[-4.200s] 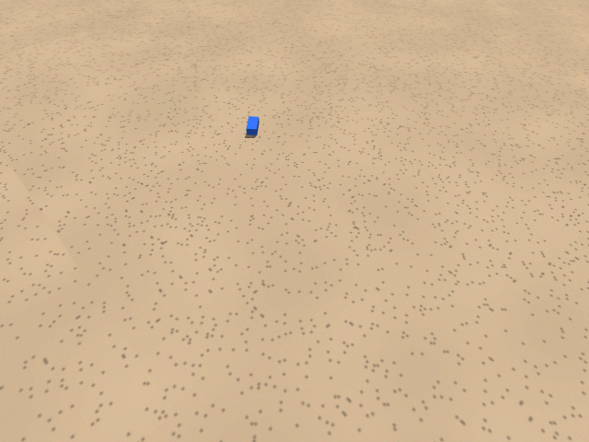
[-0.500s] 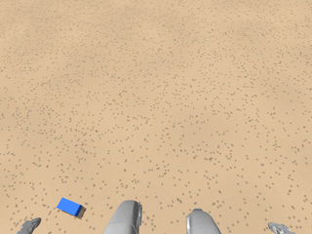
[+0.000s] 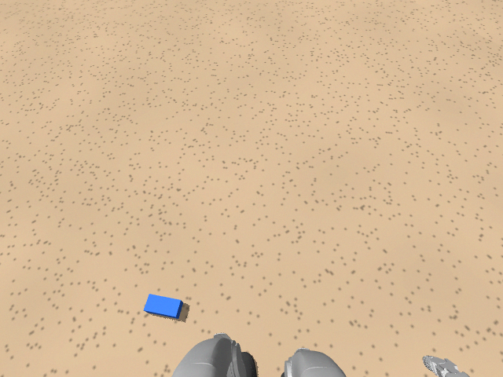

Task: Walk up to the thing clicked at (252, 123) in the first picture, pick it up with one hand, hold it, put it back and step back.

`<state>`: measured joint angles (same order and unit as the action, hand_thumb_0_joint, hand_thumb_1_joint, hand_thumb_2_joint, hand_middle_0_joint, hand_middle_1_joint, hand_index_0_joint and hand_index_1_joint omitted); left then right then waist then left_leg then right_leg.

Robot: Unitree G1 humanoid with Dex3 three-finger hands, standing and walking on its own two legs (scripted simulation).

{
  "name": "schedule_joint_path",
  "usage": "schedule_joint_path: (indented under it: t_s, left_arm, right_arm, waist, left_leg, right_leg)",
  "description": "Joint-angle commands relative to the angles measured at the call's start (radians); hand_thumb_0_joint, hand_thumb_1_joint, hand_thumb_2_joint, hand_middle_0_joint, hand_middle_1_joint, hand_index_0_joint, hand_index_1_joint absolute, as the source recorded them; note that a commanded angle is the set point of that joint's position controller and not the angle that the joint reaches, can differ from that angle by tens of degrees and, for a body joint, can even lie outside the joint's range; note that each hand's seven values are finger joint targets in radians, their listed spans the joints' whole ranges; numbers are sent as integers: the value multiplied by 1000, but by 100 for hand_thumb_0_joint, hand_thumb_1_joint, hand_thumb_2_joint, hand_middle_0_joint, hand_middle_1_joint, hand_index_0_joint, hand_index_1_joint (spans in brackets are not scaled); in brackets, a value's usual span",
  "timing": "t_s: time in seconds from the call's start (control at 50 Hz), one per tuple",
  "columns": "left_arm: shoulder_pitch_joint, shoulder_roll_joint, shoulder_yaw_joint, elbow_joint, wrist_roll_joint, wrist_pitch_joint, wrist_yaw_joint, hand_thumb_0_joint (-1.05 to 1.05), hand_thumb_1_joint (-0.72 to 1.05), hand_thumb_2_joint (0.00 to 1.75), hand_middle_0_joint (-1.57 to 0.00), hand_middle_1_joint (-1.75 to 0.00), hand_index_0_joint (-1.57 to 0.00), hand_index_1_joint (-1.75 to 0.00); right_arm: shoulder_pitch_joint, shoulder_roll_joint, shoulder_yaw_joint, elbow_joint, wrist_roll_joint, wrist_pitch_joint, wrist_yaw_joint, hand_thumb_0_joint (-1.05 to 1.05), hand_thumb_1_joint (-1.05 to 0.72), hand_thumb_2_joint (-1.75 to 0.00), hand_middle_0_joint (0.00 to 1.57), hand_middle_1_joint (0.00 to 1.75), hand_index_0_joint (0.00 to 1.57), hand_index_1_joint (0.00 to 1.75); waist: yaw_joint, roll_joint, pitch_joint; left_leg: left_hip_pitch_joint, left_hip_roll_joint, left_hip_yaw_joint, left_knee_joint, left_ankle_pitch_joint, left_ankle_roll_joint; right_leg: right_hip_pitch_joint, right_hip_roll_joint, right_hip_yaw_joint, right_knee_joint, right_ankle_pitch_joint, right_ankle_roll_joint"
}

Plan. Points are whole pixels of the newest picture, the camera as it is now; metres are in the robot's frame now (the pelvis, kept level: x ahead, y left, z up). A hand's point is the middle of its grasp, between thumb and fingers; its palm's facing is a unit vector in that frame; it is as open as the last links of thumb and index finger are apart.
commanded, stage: walk up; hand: left
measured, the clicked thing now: (163, 306) +0.37 +0.34 -0.71
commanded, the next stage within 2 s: none
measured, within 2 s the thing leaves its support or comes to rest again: neither
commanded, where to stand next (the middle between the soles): -0.05 +0.13 m, yaw -8 degrees
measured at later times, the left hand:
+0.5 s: hand out of the picture -0.05 +0.50 -0.14, palm faces -0.04 -0.87 -0.49, open 7.4 cm
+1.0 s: hand out of the picture -0.07 +0.42 -0.11, palm faces -0.16 -0.90 -0.40, open 7.4 cm
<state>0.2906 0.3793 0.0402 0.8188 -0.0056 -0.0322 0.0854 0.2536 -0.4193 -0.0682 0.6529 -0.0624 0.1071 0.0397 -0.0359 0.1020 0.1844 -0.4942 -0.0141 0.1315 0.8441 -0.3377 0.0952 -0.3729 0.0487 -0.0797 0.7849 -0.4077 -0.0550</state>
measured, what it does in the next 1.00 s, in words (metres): walks backwards: left foot, then right foot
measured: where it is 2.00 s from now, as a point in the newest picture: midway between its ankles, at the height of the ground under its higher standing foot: outside the picture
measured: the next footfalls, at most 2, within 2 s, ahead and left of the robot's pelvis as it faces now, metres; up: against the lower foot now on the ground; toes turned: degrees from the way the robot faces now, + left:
left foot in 0.30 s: -0.08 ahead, +0.31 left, +0.00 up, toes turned -3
right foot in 0.84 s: -0.16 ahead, +0.02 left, +0.00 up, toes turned -9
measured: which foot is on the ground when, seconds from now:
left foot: down 0.00-0.00, up 0.02-0.28, down 0.30-0.84, up 0.86-1.00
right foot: down 0.00-0.32, up 0.34-0.82, down 0.84-1.00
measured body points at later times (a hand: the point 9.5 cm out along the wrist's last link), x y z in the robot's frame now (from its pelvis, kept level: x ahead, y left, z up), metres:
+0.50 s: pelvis -0.15 +0.19 +0.00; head -0.11 +0.20 +0.45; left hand -0.05 +0.54 -0.11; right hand -0.09 -0.12 -0.11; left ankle -0.12 +0.32 -0.70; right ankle -0.13 +0.04 -0.64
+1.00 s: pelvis -0.17 +0.15 +0.02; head -0.16 +0.14 +0.47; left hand -0.06 +0.46 -0.09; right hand -0.20 -0.19 -0.10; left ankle -0.11 +0.28 -0.67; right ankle -0.20 +0.03 -0.70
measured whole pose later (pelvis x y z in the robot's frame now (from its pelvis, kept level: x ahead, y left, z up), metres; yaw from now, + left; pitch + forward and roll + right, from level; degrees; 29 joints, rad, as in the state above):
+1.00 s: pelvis -0.17 +0.15 +0.02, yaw -10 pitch -3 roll -1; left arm 0.26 0.38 0.06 0.92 0.03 -0.03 -0.02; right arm 0.32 -0.46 -0.05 0.94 0.00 -0.01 -0.01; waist 0.00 0.04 0.08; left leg -0.45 0.01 -0.06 0.93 -0.45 0.01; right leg -0.25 -0.01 -0.02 0.69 -0.39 0.00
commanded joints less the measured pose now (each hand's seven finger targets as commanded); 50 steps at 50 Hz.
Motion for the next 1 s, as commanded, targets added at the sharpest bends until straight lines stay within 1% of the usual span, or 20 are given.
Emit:
schedule_joint_path:
  t_s: [0.0,0.06,0.12,0.2,0.26,0.28,0.3,0.32,0.34,0.36,0.38,0.44,0.56,0.7,0.78,0.8,0.82,0.84,0.92,0.98]
  left_arm:
    - [92,414,127,-112,31,-15,50,0,90,90,-20,-30,-20,-30]
    - [-25,349,108,-111,22,-23,54,0,90,90,-20,-30,-20,-30]
    - [-1,336,114,-117,29,-19,41,0,90,90,-20,-30,-20,-30]
    - [10,374,130,-102,52,-5,36,0,90,90,-20,-30,-20,-30]
    - [-43,358,112,-100,40,9,13,0,90,90,-20,-30,-20,-30]
    - [-9,304,99,-88,35,20,9,0,90,90,-20,-30,-20,-30]
    - [-37,207,76,-110,19,17,12,0,90,90,-20,-30,-20,-30]
    - [-168,263,89,-132,31,5,26,0,90,90,-20,-30,-20,-30]
    - [-238,302,101,-107,32,3,24,0,90,90,-20,-30,-20,-30]
    - [-153,281,100,-60,17,8,14,0,90,90,-20,-30,-20,-30]
    - [-78,261,95,-18,0,13,1,0,90,90,-20,-30,-20,-30]
    - [-19,259,100,28,16,26,-48,0,90,90,-20,-30,-20,-30]
    - [-71,276,115,-3,56,41,-96,0,90,90,-20,-30,-20,-30]
    - [-35,245,105,20,37,15,-124,0,90,90,-20,-30,-20,-30]
    - [167,227,119,104,32,0,-119,0,90,90,-20,-30,-20,-30]
    - [239,268,135,112,40,-1,-111,0,90,90,-20,-30,-20,-30]
    - [173,314,134,77,53,-5,-96,0,90,90,-20,-30,-20,-30]
    - [67,377,135,28,52,-8,-88,0,90,90,-20,-30,-20,-30]
    - [-103,291,101,1,28,-22,-76,0,90,90,-20,-30,-20,-30]
    - [-112,274,83,20,27,-23,-76,0,90,90,-20,-30,-20,-30]
  right_arm:
    - [-33,-216,-88,-134,-7,0,-30,0,-90,-90,20,30,20,30]
    - [19,-212,-106,-77,18,-4,-18,0,-90,-90,20,30,20,30]
    - [24,-209,-111,-64,14,1,-2,0,-90,-90,20,30,20,30]
    - [-23,-183,-102,-62,24,7,6,0,-90,-90,20,30,20,30]
    - [95,-170,-107,36,39,-22,2,0,-90,-90,20,30,20,30]
    - [132,-178,-112,61,25,-41,-9,0,-90,-90,20,30,20,30]
    - [130,-283,-123,58,14,-53,-18,0,-90,-90,20,30,20,30]
    - [30,-414,-135,29,46,-47,-18,0,-90,-90,20,30,20,30]
    - [-63,-355,-120,9,38,-55,-24,0,-90,-90,20,30,20,30]
    - [-127,-285,-97,4,28,-67,-37,0,-90,-90,20,30,20,30]
    - [-148,-280,-82,25,20,-77,-47,0,-90,-90,20,30,20,30]
    - [-95,-286,-81,76,34,-117,-56,0,-90,-90,20,30,20,30]
    - [65,-304,-80,142,34,-169,-83,0,-90,-90,20,30,20,30]
    - [90,-311,-80,149,23,-181,-62,0,-90,-90,20,30,20,30]
    - [-21,-256,-54,126,28,-145,-44,0,-90,-90,20,30,20,30]
    - [-16,-193,-35,115,30,-138,-45,0,-90,-90,20,30,20,30]
    - [-30,-94,1,101,43,-136,-57,0,-90,-90,20,30,20,30]
    - [-83,-167,-22,105,48,-135,-72,0,-90,-90,20,30,20,30]
    - [95,-207,-27,221,71,-148,-65,0,-90,-90,20,30,20,30]
    - [62,-185,-23,232,65,-142,-52,0,-90,-90,20,30,20,30]
  waist:
    - [70,-229,-232]
    - [-9,-114,-158]
    - [24,-163,-176]
    - [68,-310,-163]
    - [11,-304,-234]
    - [-13,-197,-216]
    - [-22,100,-177]
    - [-75,298,-164]
    - [-52,132,-65]
    - [1,29,-34]
    - [39,47,-48]
    - [40,72,-125]
    - [-6,7,-130]
    - [-12,124,-120]
    - [109,48,-135]
    - [147,-98,-129]
    - [129,-311,-87]
    - [124,-212,-38]
    - [20,-222,-101]
    - [33,-257,-85]
  left_leg:
    - [-237,44,-352,524,-339,-116]
    - [-141,-18,-351,650,-134,-116]
    - [-85,-37,-320,665,-93,-122]
    - [-19,60,-186,196,-172,-122]
    - [249,-1,-69,-191,-95,-114]
    - [307,-8,-109,-286,-72,-112]
    - [282,210,-474,-352,28,-28]
    - [56,407,-799,-491,-43,172]
    - [-95,411,-786,-513,-108,198]
    - [-55,320,-585,-441,-108,126]
    - [15,281,-545,-399,-110,89]
    - [206,259,-539,-392,-243,65]
    - [370,364,-622,-459,-343,104]
    - [337,336,-453,-504,-271,124]
    - [-17,190,-192,-340,-292,19]
    - [-166,126,-119,-138,-332,-33]
    - [-278,21,-81,101,-300,-96]
    - [-229,13,-252,172,-260,-88]
    - [-33,48,-227,122,-101,-83]
    - [89,43,-173,-13,-81,-88]
  right_leg:
    - [159,-624,797,-347,477,-369]
    - [-6,-393,421,-260,443,-232]
    - [-32,-323,323,-229,279,-193]
    - [18,-277,272,-210,167,-139]
    - [-83,-208,209,-73,203,-81]
    - [-171,-151,187,83,169,-48]
    - [-362,1,107,328,-15,2]
    - [-332,26,156,430,-263,35]
    - [-276,-1,250,527,-195,29]
    - [-300,1,272,557,-114,23]
    - [-313,12,258,550,-78,23]
    - [-284,-8,233,449,-24,24]
    - [-291,-36,256,273,-127,38]
    - [-184,-70,108,86,-189,32]
    - [300,-1,-19,-218,53,11]
    - [418,-54,125,-300,-60,-19]
    - [298,-307,574,-498,-252,-93]
    - [136,-430,709,-541,-317,-196]
    - [104,-313,387,-412,30,-151]
    - [25,-305,293,-370,244,-136]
